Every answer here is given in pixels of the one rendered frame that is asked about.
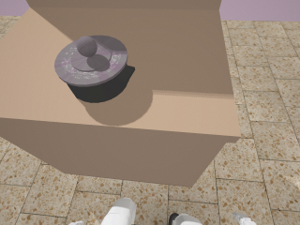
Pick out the right robot foot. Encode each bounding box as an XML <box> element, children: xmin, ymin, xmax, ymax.
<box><xmin>168</xmin><ymin>213</ymin><xmax>179</xmax><ymax>225</ymax></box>

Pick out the robot right hand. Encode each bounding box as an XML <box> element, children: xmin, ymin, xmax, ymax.
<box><xmin>232</xmin><ymin>212</ymin><xmax>257</xmax><ymax>225</ymax></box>

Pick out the left robot thigh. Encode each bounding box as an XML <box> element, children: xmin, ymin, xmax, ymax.
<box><xmin>100</xmin><ymin>198</ymin><xmax>137</xmax><ymax>225</ymax></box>

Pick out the lid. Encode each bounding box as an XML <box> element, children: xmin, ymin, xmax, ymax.
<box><xmin>54</xmin><ymin>35</ymin><xmax>128</xmax><ymax>87</ymax></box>

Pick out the pot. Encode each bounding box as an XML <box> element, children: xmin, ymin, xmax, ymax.
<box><xmin>67</xmin><ymin>64</ymin><xmax>135</xmax><ymax>103</ymax></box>

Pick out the table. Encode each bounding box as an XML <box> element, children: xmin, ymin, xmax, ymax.
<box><xmin>0</xmin><ymin>0</ymin><xmax>241</xmax><ymax>188</ymax></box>

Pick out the knob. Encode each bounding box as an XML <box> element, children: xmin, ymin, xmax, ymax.
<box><xmin>76</xmin><ymin>36</ymin><xmax>98</xmax><ymax>57</ymax></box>

